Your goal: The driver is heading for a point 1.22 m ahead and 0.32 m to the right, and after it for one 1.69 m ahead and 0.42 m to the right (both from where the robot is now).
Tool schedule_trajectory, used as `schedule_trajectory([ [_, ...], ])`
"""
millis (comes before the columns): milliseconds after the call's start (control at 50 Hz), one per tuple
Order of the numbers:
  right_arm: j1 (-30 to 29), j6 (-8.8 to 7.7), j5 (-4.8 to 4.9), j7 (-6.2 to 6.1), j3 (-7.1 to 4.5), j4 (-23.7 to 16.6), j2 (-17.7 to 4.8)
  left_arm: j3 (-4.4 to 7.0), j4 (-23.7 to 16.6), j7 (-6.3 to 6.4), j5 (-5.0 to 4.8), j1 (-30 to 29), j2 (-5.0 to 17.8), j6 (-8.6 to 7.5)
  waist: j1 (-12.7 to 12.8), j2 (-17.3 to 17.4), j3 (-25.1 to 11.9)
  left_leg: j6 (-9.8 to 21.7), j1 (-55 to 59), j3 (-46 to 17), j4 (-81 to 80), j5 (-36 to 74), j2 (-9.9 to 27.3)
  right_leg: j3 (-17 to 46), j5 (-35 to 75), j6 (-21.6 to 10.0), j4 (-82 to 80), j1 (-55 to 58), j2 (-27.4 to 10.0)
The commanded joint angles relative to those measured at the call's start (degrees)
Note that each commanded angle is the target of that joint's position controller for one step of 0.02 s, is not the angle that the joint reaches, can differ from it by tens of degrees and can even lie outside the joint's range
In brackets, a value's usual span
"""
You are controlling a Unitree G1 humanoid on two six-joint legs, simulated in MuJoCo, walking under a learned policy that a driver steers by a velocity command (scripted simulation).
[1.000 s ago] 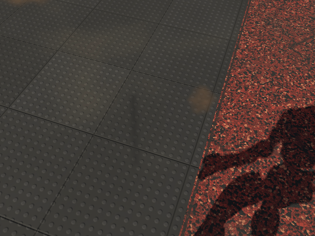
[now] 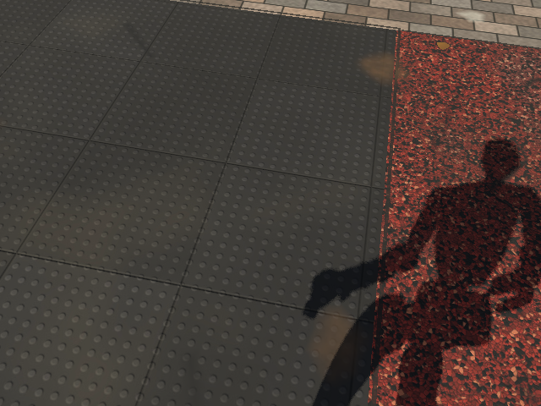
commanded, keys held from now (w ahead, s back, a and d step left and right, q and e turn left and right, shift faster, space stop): w+e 0.58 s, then w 0.42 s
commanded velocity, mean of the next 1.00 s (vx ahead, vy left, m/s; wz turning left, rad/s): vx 0.50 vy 0.00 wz -0.45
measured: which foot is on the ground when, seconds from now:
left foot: down 0.00-0.28, up 0.30-0.76, down 0.78-1.00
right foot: up 0.00-0.26, down 0.28-0.80, up 0.82-1.00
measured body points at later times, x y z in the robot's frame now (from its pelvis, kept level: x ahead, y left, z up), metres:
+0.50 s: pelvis +0.26 -0.09 +0.00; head +0.30 -0.11 +0.45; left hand +0.45 +0.14 -0.10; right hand +0.34 -0.40 -0.10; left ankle +0.35 +0.07 -0.66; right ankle +0.27 -0.16 -0.74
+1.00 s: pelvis +0.55 -0.13 +0.00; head +0.58 -0.13 +0.45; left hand +0.80 +0.04 -0.11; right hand +0.49 -0.41 -0.11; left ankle +0.60 -0.05 -0.74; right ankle +0.51 -0.28 -0.67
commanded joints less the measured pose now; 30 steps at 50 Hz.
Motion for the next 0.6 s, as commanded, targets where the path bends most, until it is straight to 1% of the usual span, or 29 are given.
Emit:
schedule_trajectory([
  [20,-2.18,-1.26,0.01,-0.21,-2.04,-2.67,-7.83,0.05,-5.55,-0.54,0.35,-1.50,1.03,-0.15,0.64,7.84,1.35,10.58,4.46,-10.25,-12.27,11.46,16.38,2.64,6.28,1.19,-3.46,-8.89,-3.91],
  [60,-2.05,-1.08,0.04,-0.41,-2.34,-1.92,-8.93,-0.34,-6.27,-1.15,0.33,-3.74,0.51,-0.33,0.13,6.95,1.34,9.79,5.09,-5.48,-12.29,14.39,15.45,1.70,12.50,1.12,-10.05,-7.69,-3.80],
  [120,-0.34,-0.59,0.57,-0.67,-2.66,-0.76,-10.59,-0.89,-7.98,-2.23,0.41,-9.52,-0.09,-0.74,-2.04,6.25,2.53,8.13,5.89,-0.20,-12.02,15.12,14.80,-1.23,19.42,0.05,-20.03,-4.42,-2.53],
  [160,1.37,-0.13,1.15,-0.67,-3.00,0.15,-11.83,-0.91,-9.50,-2.83,0.24,-12.62,0.23,-0.68,-2.92,6.26,3.43,7.31,8.46,1.35,-11.48,15.28,15.84,-2.60,18.79,-1.05,-23.84,-3.76,-1.94],
  [200,2.46,0.53,1.81,-0.67,-3.39,0.92,-12.98,-0.66,-10.97,-3.33,0.20,-14.48,1.05,-0.54,-2.88,6.55,4.04,6.34,12.19,2.73,-9.32,19.39,17.15,-3.92,14.95,-2.65,-26.45,-3.59,-1.06],
  [220,2.53,0.92,2.02,-0.75,-3.61,1.05,-13.74,-0.32,-11.45,-3.49,0.33,-14.26,1.77,-0.46,-2.16,7.03,3.47,5.71,13.65,3.87,-6.65,26.56,17.37,-5.27,11.96,-3.75,-27.39,-1.68,0.25],
  [240,2.56,1.31,2.21,-0.94,-3.90,1.05,-14.75,0.27,-11.54,-3.50,0.52,-12.68,2.86,-0.27,-0.80,8.11,1.75,5.06,14.69,5.10,-2.28,36.89,17.27,-7.15,8.71,-4.97,-27.73,2.07,2.33],
  [260,2.46,1.80,2.36,-1.14,-4.05,1.02,-15.43,1.35,-10.64,-3.35,0.59,-7.72,4.64,-0.08,2.35,8.45,-1.46,4.16,14.47,6.66,5.69,45.78,16.46,-8.90,7.32,-6.50,-29.02,9.31,4.93],
  [280,2.60,2.06,2.31,-1.41,-3.56,0.85,-14.39,3.17,-8.13,-2.75,0.38,1.80,7.65,0.19,7.34,7.22,-6.40,2.38,9.44,8.55,17.91,46.95,14.41,-9.24,10.55,-8.66,-31.94,23.34,7.52],
  [300,4.38,1.72,0.43,-1.49,-2.16,-0.35,-11.05,4.98,-6.52,-1.44,0.10,10.50,12.83,0.84,10.10,-0.68,-12.18,-0.35,-5.76,8.95,36.79,25.43,11.89,4.61,12.61,-12.49,-32.11,41.37,-1.09],
  [320,9.04,0.04,-0.94,-0.59,0.26,-3.86,-4.19,5.01,-7.71,-1.54,-0.09,7.30,18.02,0.15,2.71,-13.39,-18.80,-3.19,-28.66,0.50,54.73,-23.21,0.03,38.64,-0.24,-23.16,-40.24,56.39,-14.20],
  [340,1.81,-1.68,1.30,0.12,-0.73,-4.13,-10.00,3.63,-8.77,-1.88,0.11,9.40,12.68,-0.57,8.23,-5.36,-21.59,-2.13,-34.26,-9.13,58.95,-21.93,1.50,43.19,-5.05,-22.11,-46.19,57.08,-15.21],
  [360,-2.41,-2.45,2.87,0.40,-1.08,-5.60,-11.41,2.76,-7.88,-2.00,0.53,7.71,10.17,-1.26,8.03,-3.58,-13.00,-1.05,-37.95,-8.35,57.34,-16.48,3.50,35.19,-0.85,-19.75,-46.81,51.10,-13.65],
  [380,-2.92,-2.81,1.94,-0.03,-0.71,-5.35,-10.55,2.29,-8.10,-1.89,0.44,4.42,8.89,-1.54,5.48,1.16,-8.38,-0.70,-35.64,-8.18,52.71,-11.71,5.80,28.86,4.74,-18.13,-46.71,42.54,-11.14],
  [400,-2.62,-2.69,0.55,-0.44,-1.00,-4.87,-10.73,1.80,-8.79,-1.71,0.83,0.64,7.40,-1.52,2.99,1.89,-5.48,-1.13,-31.65,-8.17,48.10,-9.02,7.28,24.02,10.96,-17.08,-47.17,34.82,-9.15],
  [420,-1.36,-2.02,0.21,-0.42,-1.29,-4.63,-11.06,1.34,-9.78,-1.50,1.58,-1.68,6.34,-1.54,0.88,0.68,-4.65,-1.40,-27.59,-8.63,46.16,-7.32,8.28,21.43,15.22,-16.87,-48.44,29.55,-7.81],
  [440,-0.78,-1.35,0.04,-0.42,-1.33,-4.51,-10.76,1.29,-9.97,-1.33,1.73,-2.74,6.13,-1.64,-0.04,0.16,-4.23,-2.02,-25.67,-8.39,44.25,-6.62,8.29,20.42,17.46,-17.26,-49.64,26.53,-7.19],
  [480,-1.17,-0.34,-0.42,-0.52,-0.96,-4.50,-9.21,1.38,-9.18,-0.76,1.34,-2.35,6.48,-2.00,-0.55,0.62,-3.07,-3.63,-24.50,-7.26,39.86,-4.37,7.71,17.02,21.92,-17.70,-50.80,22.14,-6.05],
  [500,-2.81,-0.11,-0.62,-0.60,-0.68,-5.02,-8.43,1.52,-8.68,-0.34,1.23,-1.72,6.99,-2.02,-0.29,0.83,-2.19,-4.41,-24.80,-6.91,36.73,-1.72,7.24,15.44,22.78,-17.45,-51.10,20.70,-5.24],
  [540,-7.23,-0.11,-0.68,-0.44,-0.03,-6.04,-7.04,1.74,-7.69,0.33,0.90,-0.17,7.59,-1.83,1.25,0.42,-0.91,-5.18,-24.49,-6.75,28.14,6.53,6.09,12.97,21.42,-15.78,-50.91,19.52,-3.27],
  [580,-11.74,-0.44,-0.36,0.04,0.51,-6.95,-5.99,1.84,-6.85,0.69,0.56,1.42,7.75,-1.50,3.13,-0.54,-0.24,-5.23,-21.52,-6.48,19.13,13.54,4.11,11.77,17.69,-13.96,-50.19,18.47,-1.62],
  [600,-13.28,-0.64,-0.03,0.41,0.70,-7.14,-5.79,1.79,-6.32,0.80,0.47,2.24,7.71,-1.42,3.86,-0.87,-0.15,-5.14,-19.90,-6.08,15.71,16.13,3.32,11.47,16.01,-13.38,-50.07,18.56,-1.58],
])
